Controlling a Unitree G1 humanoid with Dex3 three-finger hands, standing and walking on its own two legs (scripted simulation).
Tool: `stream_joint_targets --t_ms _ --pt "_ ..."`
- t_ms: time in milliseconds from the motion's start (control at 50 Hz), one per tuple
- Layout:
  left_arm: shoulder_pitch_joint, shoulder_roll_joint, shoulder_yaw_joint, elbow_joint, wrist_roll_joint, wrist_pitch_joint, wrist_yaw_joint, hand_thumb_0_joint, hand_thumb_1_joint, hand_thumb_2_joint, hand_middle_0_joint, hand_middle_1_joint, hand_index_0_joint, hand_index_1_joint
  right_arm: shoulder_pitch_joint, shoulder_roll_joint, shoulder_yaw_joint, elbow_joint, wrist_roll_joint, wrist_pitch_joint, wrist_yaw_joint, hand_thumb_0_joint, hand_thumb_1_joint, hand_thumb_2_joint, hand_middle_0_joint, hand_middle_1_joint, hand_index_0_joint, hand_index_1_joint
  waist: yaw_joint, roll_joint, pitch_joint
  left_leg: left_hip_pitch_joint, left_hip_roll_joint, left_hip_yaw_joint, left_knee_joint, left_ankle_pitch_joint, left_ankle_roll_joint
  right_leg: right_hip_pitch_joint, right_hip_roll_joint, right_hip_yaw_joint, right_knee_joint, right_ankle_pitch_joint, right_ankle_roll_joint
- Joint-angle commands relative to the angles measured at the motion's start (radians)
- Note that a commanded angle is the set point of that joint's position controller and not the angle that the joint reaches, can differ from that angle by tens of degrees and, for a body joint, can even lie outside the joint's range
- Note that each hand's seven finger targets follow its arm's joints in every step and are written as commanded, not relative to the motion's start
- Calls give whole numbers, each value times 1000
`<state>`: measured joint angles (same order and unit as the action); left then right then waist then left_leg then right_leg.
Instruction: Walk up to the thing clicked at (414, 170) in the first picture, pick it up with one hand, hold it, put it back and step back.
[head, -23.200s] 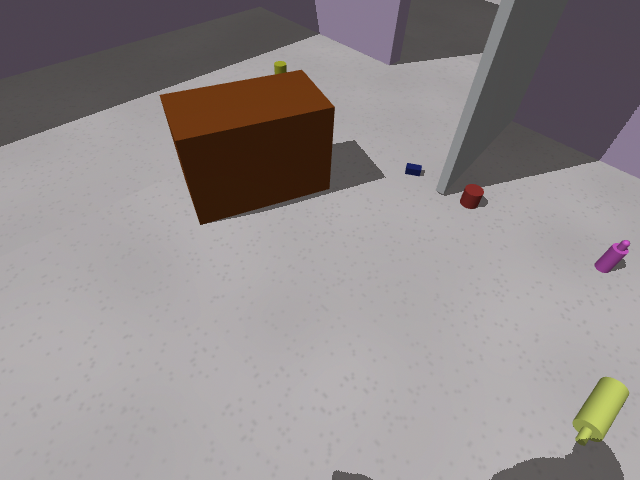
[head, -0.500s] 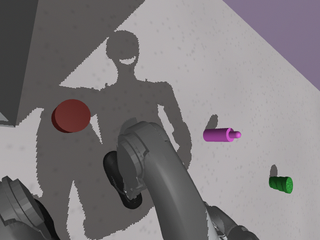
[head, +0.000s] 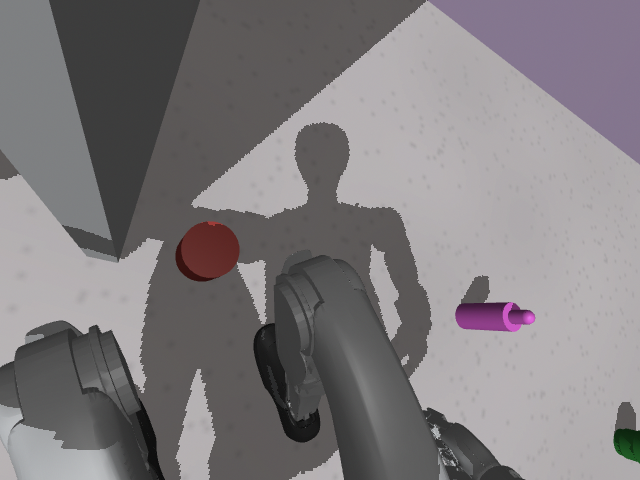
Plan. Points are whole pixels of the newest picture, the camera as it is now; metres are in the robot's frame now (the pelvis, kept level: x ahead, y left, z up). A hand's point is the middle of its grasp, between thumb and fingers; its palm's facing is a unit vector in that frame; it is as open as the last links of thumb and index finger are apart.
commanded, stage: settle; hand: left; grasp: from above
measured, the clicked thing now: out of the picture +0.51 +0.33 -0.22
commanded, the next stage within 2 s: lift in 0.28 s
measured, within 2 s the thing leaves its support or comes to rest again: neither
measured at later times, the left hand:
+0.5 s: hand out of the picture +0.49 +0.32 -0.11, palm faces -0.43 -0.07 -0.90, open 7.2 cm
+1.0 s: hand out of the picture +0.41 +0.33 +0.01, palm faces -0.44 -0.12 -0.89, open 7.2 cm
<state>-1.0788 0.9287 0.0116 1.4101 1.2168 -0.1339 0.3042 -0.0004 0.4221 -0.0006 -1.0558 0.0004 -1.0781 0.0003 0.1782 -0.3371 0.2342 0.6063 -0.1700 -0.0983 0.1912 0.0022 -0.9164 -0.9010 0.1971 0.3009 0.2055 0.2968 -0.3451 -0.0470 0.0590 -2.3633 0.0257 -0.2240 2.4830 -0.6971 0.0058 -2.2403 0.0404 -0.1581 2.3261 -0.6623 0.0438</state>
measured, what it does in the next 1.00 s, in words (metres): rises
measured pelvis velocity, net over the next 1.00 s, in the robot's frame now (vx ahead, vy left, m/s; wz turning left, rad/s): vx -0.01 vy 0.00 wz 0.14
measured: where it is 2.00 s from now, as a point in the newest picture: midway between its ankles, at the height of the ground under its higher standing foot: (223, 439)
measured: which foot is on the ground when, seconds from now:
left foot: down 0.00-1.00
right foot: down 0.00-1.00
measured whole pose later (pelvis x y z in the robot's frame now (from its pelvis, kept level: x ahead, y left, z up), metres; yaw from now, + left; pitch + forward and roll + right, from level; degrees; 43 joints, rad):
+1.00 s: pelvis -0.01 +0.00 +0.09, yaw +8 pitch +34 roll -7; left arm -0.78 0.70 -0.04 0.90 1.03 -0.16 -0.03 0.00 0.44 0.00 -0.99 -0.12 -1.03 -0.09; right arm 0.20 -0.29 0.05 0.60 -0.03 0.10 0.04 0.00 -0.92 -0.90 0.20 0.30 0.21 0.30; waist -0.17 0.04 -0.15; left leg -2.10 0.02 -0.09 2.14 -0.63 0.02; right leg -2.03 0.00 -0.06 2.07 -0.64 0.03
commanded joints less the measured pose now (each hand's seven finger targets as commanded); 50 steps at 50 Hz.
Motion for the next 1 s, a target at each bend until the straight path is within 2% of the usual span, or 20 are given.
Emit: stream_joint_targets --t_ms 0,60,100,140,200,220,320,340,360,380,400,460,500,540,580,660,760,800,860,980 --pt "-301 170 19 -187 -22 3 -26 0 963 66 -1284 -88 -1314 -60 225 -293 -121 9 19 41 -25 0 -909 -903 199 300 199 300 -22 451 -672 499 6 101 -274 228 0 345 37 -71 -212 247 -86" --pt "-324 177 21 -240 -18 -1 -55 0 964 82 -1287 -88 -1314 -63 219 -286 -134 -3 28 66 -37 0 -908 -903 199 300 199 300 1 459 -700 526 2 105 -289 228 -4 334 34 -58 -217 236 -93" --pt "-333 152 13 -247 -18 -3 -70 0 980 80 -1301 -79 -1328 -54 228 -275 -137 -4 29 80 -44 0 -907 -902 199 300 199 300 -15 440 -698 515 0 116 -287 232 0 356 33 -54 -227 238 -90" --pt "-345 180 30 -270 -13 -6 -79 0 963 100 -1292 -80 -1315 -58 229 -271 -140 -6 33 96 -55 0 -905 -902 200 300 199 300 1 433 -728 511 -5 124 -288 243 2 373 32 -45 -234 243 -92" --pt "-358 167 29 -266 -20 -12 -91 0 975 54 -1284 -77 -1317 -46 230 -265 -141 -10 35 110 -70 0 -904 -901 200 300 199 300 -3 409 -707 478 -14 132 -295 215 7 365 27 -39 -252 213 -93" --pt "-365 178 31 -287 -22 -14 -94 0 958 62 -1272 -68 -1302 -40 223 -261 -143 -10 38 116 -76 0 -902 -900 200 300 199 300 13 426 -717 498 -12 131 -303 209 3 348 26 -35 -248 198 -98" --pt "-381 162 20 -276 -25 -16 -105 0 949 86 -1262 -96 -1292 -66 224 -244 -146 -11 37 132 -92 0 -900 -898 200 300 199 300 9 404 -735 496 -13 142 -313 179 10 368 28 -19 -269 173 -93" --pt "-373 151 15 -250 -25 -14 -109 0 946 87 -1263 -90 -1291 -63 227 -252 -149 -10 38 133 -98 0 -900 -898 200 300 199 300 -1 392 -698 486 -17 144 -314 166 10 345 25 -26 -283 158 -95" --pt "-404 158 14 -290 -31 -18 -112 0 978 46 -1297 -137 -1341 -93 223 -244 -144 -10 38 134 -101 0 -923 -910 199 300 199 300 4 408 -721 491 -16 143 -328 157 10 347 24 -23 -278 152 -94" --pt "-377 156 10 -266 -32 -17 -116 0 898 82 -1217 -57 -1261 -20 217 -237 -145 -9 39 137 -105 0 -884 -894 200 300 200 300 13 414 -722 495 -15 146 -329 152 10 355 27 -14 -278 146 -94" --pt "-362 159 12 -268 -30 -13 -121 0 930 23 -1258 -132 -1304 -85 224 -242 -150 -5 41 140 -106 0 -924 -910 199 300 199 300 19 410 -728 506 -16 148 -331 163 9 359 25 -14 -280 151 -96" --pt "-355 155 20 -311 -47 -1 -146 0 923 106 -1206 -191 -1255 -140 237 -246 -161 -14 50 147 -111 0 -908 -904 199 300 199 300 37 426 -784 546 -20 151 -356 196 9 367 18 -21 -288 186 -96" --pt "-340 161 27 -331 -68 9 -167 0 919 103 -1199 -202 -1250 -148 236 -242 -172 -16 59 158 -115 0 -911 -905 199 300 199 300 60 432 -810 572 -20 154 -377 212 8 380 16 -11 -292 196 -98" --pt "-330 148 27 -374 -86 15 -192 0 941 118 -1215 -204 -1266 -151 248 -242 -180 -20 65 166 -118 0 -910 -905 199 300 199 300 55 418 -819 579 -23 159 -382 231 12 402 12 -9 -312 215 -95" --pt "-298 164 44 -411 -89 15 -206 0 917 123 -1204 -196 -1251 -147 246 -242 -188 -24 71 175 -123 0 -909 -905 199 300 199 300 79 415 -822 597 -26 161 -397 234 10 402 9 -3 -321 207 -101" --pt "-242 130 49 -498 -113 3 -244 0 936 115 -1208 -206 -1260 -152 252 -222 -210 -29 86 189 -127 0 -910 -905 199 300 199 300 95 394 -883 641 -29 172 -425 255 18 464 4 18 -363 230 -94" --pt "-181 109 59 -605 -143 -23 -284 0 940 150 -1225 -196 -1267 -151 232 -213 -242 -44 104 195 -143 0 -909 -905 199 300 199 300 131 404 -877 727 -30 160 -506 205 14 419 -4 30 -402 175 -105" --pt "-162 71 47 -630 -162 -31 -296 0 957 167 -1229 -219 -1275 -172 227 -203 -250 -46 109 195 -148 0 -909 -905 199 300 199 300 130 383 -890 740 -30 162 -529 191 19 439 -5 38 -422 174 -102" --pt "-119 72 49 -684 -180 -34 -300 0 949 168 -1231 -201 -1271 -159 218 -176 -257 -45 126 194 -156 0 -907 -904 200 300 199 300 162 361 -919 763 -26 170 -587 162 31 506 -5 57 -462 178 -87" --pt "-39 0 17 -736 -209 -19 -298 0 954 134 -1216 -194 -1262 -145 186 -159 -272 -50 151 185 -178 0 -899 -901 200 300 199 300 172 306 -855 836 -14 135 -722 89 34 566 -4 53 -535 149 -78"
